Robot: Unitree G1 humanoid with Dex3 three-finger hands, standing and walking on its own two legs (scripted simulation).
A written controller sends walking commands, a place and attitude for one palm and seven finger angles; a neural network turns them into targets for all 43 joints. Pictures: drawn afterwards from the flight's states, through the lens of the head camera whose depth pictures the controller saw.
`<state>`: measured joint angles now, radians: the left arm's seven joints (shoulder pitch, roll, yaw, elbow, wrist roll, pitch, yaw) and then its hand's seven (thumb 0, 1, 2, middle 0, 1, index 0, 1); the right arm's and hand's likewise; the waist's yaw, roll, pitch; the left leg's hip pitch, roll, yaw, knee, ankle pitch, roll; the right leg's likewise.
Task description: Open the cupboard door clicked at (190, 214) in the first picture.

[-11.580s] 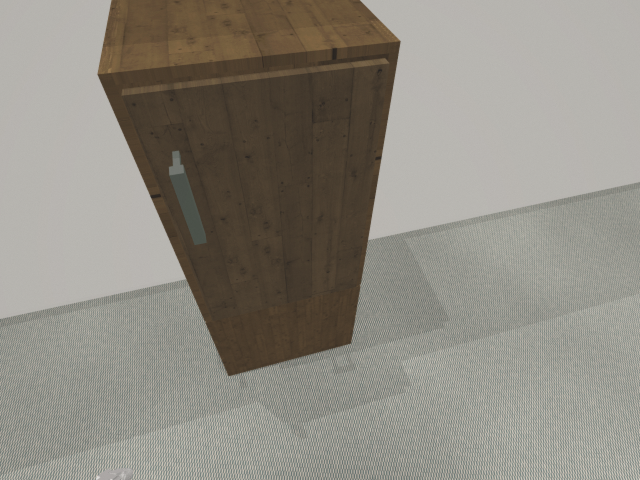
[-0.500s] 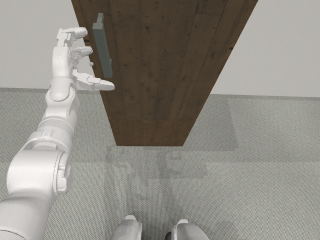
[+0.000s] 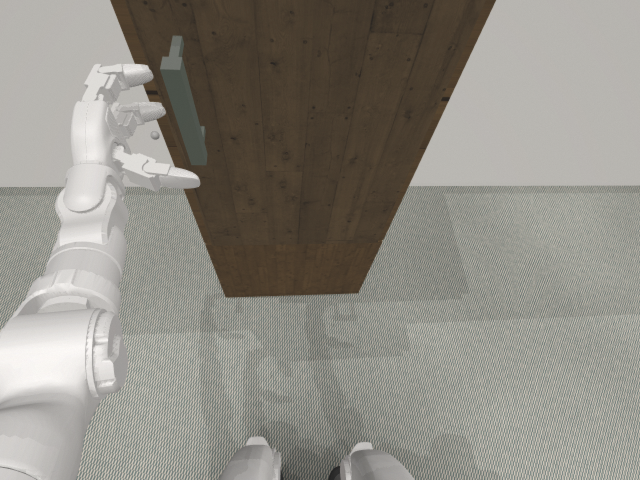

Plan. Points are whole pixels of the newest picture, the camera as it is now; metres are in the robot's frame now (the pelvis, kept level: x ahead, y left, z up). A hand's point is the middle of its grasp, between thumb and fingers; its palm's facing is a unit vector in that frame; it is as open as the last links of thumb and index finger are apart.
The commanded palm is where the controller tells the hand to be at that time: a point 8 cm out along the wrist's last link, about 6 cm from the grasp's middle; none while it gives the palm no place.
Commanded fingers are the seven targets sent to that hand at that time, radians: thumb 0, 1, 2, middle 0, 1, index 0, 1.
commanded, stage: move the hooked fingers beside the handle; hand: left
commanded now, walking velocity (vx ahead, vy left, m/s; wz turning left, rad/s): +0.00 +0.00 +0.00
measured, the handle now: (189, 106) +0.55 +0.15 +0.10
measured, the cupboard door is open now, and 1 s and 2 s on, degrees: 0 0 0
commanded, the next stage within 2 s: slide the fingers in behind the handle in 1.46 s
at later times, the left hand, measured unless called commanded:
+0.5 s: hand (150, 134) +0.51 +0.20 +0.09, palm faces +0.05 -1.00 +0.00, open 14.2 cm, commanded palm +0.48 +0.23 +0.09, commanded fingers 0.00 -0.50 0.30 -0.30 -1.20 -0.30 -1.20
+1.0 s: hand (148, 143) +0.49 +0.19 +0.09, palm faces +0.02 -1.00 +0.00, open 14.0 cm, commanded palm +0.47 +0.24 +0.09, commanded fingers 0.00 -0.50 0.30 -0.30 -1.20 -0.30 -1.20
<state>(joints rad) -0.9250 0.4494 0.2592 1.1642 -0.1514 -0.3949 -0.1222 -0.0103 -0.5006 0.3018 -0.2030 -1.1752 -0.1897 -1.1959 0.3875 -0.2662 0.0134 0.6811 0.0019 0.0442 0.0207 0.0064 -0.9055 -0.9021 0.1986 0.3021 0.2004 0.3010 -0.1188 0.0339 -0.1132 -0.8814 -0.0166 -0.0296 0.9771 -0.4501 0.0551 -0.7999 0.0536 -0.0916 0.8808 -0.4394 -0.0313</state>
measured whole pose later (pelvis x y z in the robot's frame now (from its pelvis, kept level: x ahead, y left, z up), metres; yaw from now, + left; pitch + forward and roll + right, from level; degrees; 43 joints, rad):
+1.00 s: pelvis -0.01 +0.00 +0.00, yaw -2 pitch +19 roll -4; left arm -0.85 0.49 0.36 1.15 -0.13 -0.39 -0.23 -0.01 -0.50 0.30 -0.30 -1.20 -0.30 -1.20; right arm 0.38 -0.27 0.03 0.63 0.02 0.08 -0.02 0.01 -0.90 -0.90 0.20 0.30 0.20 0.30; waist -0.14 0.02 -0.11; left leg -0.84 0.00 0.00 0.96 -0.44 0.06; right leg -0.78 0.07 -0.06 0.87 -0.42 -0.03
